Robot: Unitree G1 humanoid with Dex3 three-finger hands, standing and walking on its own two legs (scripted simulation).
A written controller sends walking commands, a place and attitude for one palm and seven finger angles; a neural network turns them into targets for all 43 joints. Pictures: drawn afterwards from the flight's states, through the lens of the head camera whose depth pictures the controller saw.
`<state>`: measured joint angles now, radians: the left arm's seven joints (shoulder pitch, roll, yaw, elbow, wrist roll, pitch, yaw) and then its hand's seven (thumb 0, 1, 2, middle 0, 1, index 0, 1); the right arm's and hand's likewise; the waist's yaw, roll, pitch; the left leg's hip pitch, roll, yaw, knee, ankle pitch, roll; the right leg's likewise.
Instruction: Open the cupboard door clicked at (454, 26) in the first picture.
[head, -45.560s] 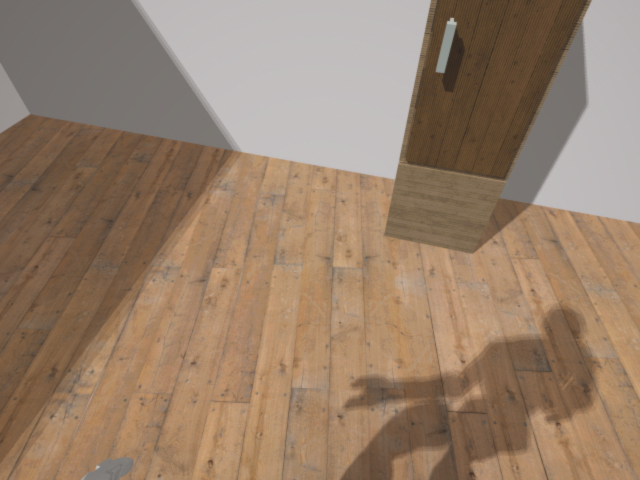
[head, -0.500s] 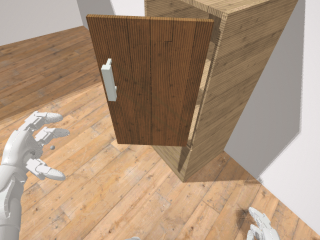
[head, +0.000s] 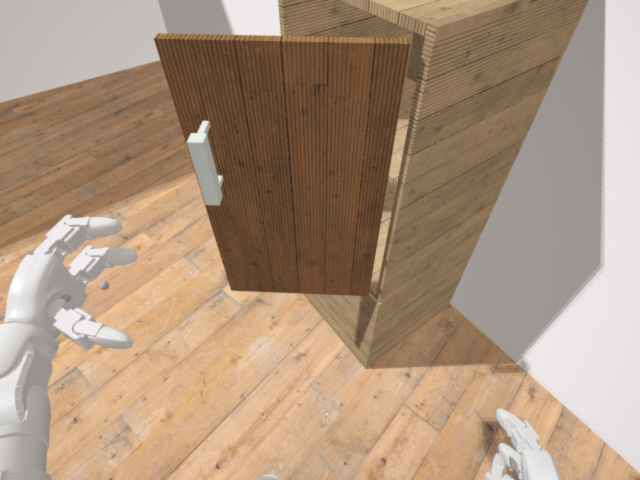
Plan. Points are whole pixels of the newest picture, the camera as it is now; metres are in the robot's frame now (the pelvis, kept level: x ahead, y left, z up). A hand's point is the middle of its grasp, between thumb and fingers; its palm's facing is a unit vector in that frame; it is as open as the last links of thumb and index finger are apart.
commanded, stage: move the hooked fingers beside the handle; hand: left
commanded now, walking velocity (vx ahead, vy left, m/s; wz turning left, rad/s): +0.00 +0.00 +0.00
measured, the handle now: (209, 163) +0.56 +0.23 +0.09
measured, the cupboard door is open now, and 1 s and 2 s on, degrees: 51 51 51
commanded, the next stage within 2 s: none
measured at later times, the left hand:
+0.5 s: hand (127, 236) +0.38 +0.29 +0.10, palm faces +0.04 -1.00 +0.01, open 14.0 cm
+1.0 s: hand (156, 202) +0.44 +0.27 +0.10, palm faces +0.03 -1.00 +0.00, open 14.0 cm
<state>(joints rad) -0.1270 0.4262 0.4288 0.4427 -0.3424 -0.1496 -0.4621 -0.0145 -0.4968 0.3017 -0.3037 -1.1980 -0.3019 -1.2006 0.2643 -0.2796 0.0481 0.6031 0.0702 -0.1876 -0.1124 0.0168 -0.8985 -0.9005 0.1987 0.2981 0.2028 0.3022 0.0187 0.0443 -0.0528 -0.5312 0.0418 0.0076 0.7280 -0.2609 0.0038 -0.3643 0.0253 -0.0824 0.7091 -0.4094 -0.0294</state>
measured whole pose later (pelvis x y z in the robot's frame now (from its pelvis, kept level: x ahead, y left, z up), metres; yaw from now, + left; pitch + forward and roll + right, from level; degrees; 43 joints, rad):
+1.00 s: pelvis +0.00 +0.03 -0.01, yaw -2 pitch +11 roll -3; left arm -0.70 0.52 0.42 1.00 -0.19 -0.29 -0.37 -0.02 -0.50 0.30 -0.30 -1.20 -0.30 -1.20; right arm 0.34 -0.28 0.04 0.63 0.04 -0.04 -0.07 0.01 -0.90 -0.90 0.20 0.30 0.20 0.30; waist -0.08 0.02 -0.06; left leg -0.73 0.04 0.03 0.83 -0.30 0.04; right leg -0.56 0.01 -0.06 0.79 -0.42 0.01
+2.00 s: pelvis +0.02 +0.03 -0.02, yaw -4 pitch +17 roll -5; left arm -0.82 0.66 0.51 1.12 -0.17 -0.32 -0.44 -0.02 -0.50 0.30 -0.30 -1.20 -0.30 -1.20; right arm 0.40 -0.28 0.03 0.62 0.03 0.09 -0.05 0.01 -0.90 -0.90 0.20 0.30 0.20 0.30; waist -0.12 0.02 -0.11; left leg -0.86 0.07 0.03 0.92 -0.37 0.04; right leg -0.67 0.05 -0.05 0.83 -0.46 0.01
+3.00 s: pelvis +0.02 +0.03 -0.03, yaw -4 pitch +19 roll -5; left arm -0.86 0.70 0.50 1.17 -0.14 -0.29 -0.43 -0.01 -0.50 0.30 -0.30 -1.20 -0.30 -1.20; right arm 0.42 -0.28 0.03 0.63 0.03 0.09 -0.05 0.01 -0.90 -0.90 0.20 0.30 0.20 0.30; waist -0.14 0.03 -0.11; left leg -0.90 0.07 0.02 0.94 -0.37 0.04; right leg -0.71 0.05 -0.05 0.84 -0.46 0.00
